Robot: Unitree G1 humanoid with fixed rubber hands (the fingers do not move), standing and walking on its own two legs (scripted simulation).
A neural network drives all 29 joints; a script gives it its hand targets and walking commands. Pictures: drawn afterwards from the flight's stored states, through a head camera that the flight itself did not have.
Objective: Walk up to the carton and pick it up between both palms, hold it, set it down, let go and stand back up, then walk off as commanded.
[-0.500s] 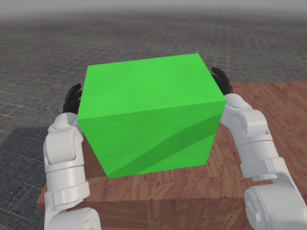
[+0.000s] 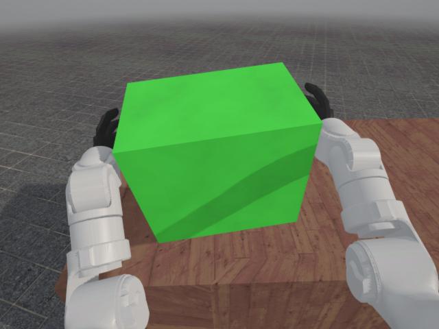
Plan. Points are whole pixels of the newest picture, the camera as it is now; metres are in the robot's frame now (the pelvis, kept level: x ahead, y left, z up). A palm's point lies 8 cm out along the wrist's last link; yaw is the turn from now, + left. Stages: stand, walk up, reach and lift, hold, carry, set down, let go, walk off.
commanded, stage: hold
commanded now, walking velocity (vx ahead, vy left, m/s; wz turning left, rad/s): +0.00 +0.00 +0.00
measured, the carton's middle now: (217, 156) +0.39 +0.00 +0.20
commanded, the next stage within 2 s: set down in 1.64 s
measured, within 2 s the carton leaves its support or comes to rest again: neither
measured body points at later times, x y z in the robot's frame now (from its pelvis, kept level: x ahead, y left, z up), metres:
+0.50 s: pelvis -0.01 +0.00 +0.00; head -0.07 +0.01 +0.44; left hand +0.36 +0.19 +0.25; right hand +0.38 -0.17 +0.27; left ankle +0.03 +0.14 -0.75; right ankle +0.03 -0.12 -0.75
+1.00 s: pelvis +0.01 +0.00 +0.00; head -0.05 +0.01 +0.45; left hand +0.37 +0.19 +0.22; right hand +0.38 -0.18 +0.24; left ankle +0.03 +0.14 -0.75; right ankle +0.03 -0.12 -0.75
